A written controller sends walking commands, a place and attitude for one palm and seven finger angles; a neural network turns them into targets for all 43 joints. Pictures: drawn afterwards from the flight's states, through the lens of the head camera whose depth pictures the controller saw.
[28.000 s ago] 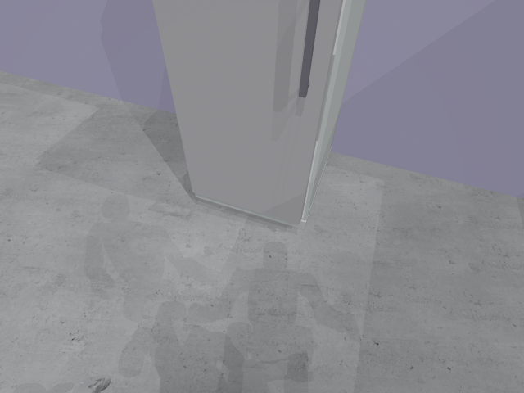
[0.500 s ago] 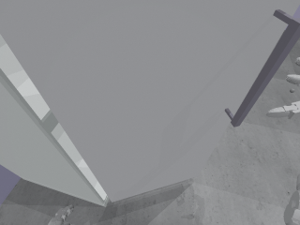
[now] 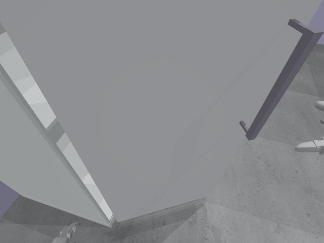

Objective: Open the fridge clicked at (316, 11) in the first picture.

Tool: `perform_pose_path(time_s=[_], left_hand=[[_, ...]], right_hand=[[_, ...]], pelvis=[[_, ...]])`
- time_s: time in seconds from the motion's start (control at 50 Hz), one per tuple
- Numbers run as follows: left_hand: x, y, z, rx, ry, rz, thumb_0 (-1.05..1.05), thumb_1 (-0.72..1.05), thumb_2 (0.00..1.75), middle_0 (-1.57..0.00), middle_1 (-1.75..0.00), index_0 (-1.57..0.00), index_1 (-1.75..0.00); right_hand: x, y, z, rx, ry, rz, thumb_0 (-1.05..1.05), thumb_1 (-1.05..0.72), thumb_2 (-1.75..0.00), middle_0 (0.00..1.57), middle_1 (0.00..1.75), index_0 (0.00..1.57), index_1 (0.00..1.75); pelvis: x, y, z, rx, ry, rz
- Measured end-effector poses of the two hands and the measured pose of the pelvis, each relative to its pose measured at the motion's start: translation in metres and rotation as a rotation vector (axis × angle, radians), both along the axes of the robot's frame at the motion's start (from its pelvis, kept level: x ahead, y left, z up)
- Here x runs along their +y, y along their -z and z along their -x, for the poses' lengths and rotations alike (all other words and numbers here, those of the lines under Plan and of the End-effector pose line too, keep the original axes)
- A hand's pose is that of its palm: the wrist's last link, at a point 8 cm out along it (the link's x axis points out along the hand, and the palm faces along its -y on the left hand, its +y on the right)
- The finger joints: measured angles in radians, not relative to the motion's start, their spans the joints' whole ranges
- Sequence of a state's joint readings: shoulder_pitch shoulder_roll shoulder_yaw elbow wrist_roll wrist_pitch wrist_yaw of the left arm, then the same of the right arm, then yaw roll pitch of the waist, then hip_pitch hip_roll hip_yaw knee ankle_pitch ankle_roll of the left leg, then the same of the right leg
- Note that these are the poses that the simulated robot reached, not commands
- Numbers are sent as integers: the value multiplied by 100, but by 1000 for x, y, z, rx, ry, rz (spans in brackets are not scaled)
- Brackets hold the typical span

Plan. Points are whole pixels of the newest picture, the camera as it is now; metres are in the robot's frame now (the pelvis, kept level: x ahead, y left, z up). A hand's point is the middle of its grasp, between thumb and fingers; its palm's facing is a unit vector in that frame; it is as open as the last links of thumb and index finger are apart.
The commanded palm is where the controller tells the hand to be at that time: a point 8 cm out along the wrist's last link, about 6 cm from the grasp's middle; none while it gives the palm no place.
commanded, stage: slip the hand off the handle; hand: right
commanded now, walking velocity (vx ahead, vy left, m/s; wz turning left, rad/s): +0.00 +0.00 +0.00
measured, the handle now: (268, 91) +0.46 -0.22 +0.16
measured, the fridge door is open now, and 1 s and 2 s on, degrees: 58 58 58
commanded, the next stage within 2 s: draw the hand back to the body in 0.28 s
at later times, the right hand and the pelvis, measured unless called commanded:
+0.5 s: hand out of the picture +0.29 -0.30 +0.17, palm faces +0.23 +0.97 -0.08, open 14.7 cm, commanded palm +0.25 -0.34 +0.18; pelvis -0.01 +0.02 +0.00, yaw -3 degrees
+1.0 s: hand out of the picture +0.24 -0.29 +0.16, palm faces +0.31 +0.92 -0.25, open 14.3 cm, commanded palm +0.19 -0.32 +0.18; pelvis -0.01 +0.01 +0.01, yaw -2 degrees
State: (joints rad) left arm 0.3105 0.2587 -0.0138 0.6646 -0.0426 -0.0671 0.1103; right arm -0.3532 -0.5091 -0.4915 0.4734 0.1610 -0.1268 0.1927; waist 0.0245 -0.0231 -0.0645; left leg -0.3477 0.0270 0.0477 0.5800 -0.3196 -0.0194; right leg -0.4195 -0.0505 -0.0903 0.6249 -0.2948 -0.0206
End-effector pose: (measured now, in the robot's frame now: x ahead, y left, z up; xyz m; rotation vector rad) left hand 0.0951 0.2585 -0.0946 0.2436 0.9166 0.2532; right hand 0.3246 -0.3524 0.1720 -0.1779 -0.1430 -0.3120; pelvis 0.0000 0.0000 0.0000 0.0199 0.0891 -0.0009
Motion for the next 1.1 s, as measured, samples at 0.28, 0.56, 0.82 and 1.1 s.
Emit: perform_pose_path(time_s=[0.28, 0.56, 0.82, 1.1], left_hand=[[-16, -21, -71, -221, 137, 28, 1, 90, 90, -21, -30, -21, -30], [-3, -25, -66, -258, 126, 18, 1, 90, 90, -21, -30, -21, -30], [2, -32, -59, -336, 113, 29, 1, 90, 90, -21, -30, -20, -30], [-38, -35, -82, -308, 249, 45, 1, 90, 90, -21, -30, -20, -30]], right_hand=[[3, -5, 55, 17, 18, 6, -1, 55, -20, 25, 115, 25, 115], [13, 0, 64, 120, -190, -112, -1, 55, -20, 25, 115, 25, 115], [12, -2, 94, 118, -217, -98, -1, 55, -20, 25, 115, 25, 115], [20, -3, 143, 21, 180, 159, -1, 30, -32, 24, 100, 24, 100]], pelvis=[[10, -1, 6, -43, 34, 6], [21, -4, 7, -87, 52, 7], [16, -3, 5, -95, 30, 9], [4, -8, 6, -116, 35, 4]])
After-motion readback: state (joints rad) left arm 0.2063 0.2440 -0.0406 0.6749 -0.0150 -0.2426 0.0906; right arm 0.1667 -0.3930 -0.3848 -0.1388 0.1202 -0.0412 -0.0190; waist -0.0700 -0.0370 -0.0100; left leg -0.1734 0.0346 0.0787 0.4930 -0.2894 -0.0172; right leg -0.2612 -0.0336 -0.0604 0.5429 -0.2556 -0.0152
